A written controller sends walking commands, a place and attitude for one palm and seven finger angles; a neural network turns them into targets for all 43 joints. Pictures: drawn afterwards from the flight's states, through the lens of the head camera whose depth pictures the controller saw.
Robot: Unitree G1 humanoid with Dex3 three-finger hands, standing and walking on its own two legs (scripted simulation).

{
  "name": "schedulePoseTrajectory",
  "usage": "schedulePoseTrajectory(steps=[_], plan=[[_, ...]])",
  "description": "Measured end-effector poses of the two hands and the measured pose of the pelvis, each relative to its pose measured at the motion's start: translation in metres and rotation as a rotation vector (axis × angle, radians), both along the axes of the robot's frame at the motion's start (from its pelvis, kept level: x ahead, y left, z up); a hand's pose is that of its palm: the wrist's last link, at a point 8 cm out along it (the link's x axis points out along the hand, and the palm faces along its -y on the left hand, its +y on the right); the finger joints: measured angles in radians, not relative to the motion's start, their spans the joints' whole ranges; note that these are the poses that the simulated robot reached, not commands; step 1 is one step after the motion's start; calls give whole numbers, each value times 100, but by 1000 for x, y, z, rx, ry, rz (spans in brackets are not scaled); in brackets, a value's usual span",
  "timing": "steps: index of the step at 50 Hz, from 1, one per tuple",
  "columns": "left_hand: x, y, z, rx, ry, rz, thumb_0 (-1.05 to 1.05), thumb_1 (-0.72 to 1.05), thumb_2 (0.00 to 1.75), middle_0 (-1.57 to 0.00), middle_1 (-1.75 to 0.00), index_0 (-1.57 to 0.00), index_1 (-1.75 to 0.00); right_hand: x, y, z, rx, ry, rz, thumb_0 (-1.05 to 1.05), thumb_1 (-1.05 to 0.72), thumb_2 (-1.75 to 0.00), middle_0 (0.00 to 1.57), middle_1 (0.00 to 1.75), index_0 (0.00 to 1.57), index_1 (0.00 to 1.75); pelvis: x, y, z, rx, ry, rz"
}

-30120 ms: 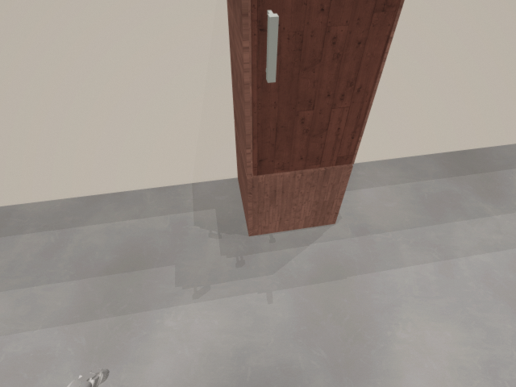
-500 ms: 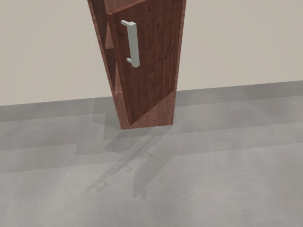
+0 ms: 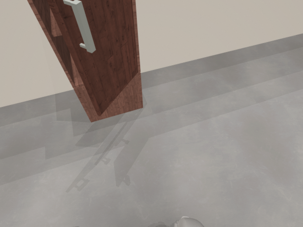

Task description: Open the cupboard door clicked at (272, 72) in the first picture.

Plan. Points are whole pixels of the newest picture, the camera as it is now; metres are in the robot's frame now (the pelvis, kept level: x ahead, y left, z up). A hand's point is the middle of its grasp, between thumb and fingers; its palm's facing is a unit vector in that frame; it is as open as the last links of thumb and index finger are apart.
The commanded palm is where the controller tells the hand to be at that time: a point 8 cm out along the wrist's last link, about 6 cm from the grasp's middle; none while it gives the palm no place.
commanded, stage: walk to a spot facing it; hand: left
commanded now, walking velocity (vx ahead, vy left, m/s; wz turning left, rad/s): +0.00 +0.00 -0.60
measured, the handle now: (80, 27) +0.66 +0.28 +0.14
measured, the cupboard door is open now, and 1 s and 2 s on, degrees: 42 42 42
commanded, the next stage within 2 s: none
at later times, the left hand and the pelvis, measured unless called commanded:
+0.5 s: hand (97, 225) +0.14 +0.18 -0.17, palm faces -0.25 -0.95 -0.21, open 7.4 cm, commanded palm none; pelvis -0.01 +0.00 +0.00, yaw -18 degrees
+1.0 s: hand (126, 209) +0.18 +0.09 -0.17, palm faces -0.55 -0.81 -0.20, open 7.4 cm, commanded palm none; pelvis +0.05 -0.06 +0.00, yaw -37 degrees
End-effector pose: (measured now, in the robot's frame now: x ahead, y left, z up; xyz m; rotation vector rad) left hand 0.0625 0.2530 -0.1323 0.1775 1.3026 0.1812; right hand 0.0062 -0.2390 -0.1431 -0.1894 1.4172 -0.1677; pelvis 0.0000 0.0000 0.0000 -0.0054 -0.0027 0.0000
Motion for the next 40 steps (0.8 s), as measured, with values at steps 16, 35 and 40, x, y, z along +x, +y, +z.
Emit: schedulePoseTrajectory(steps=[16,35,40], plan=[[31,-25,-3,34,10,-209,1,90,90,-20,-30,-21,-29,50,-42,18,-53,-272,-163,0,-91,-90,19,29,20,30,-10,-12,0,35,31,-221],[124,-80,-2,4,-111,-503,1,91,90,-20,-30,-20,-29,-74,-51,-1,-73,-157,-402,0,-91,-90,20,30,21,30,-8,-34,-15,8,26,-457],[122,-99,3,28,-78,-544,0,91,90,-20,-30,-20,-29,-88,-68,1,-66,-113,-474,0,-91,-90,20,29,21,30,-3,-44,-8,2,22,-508]])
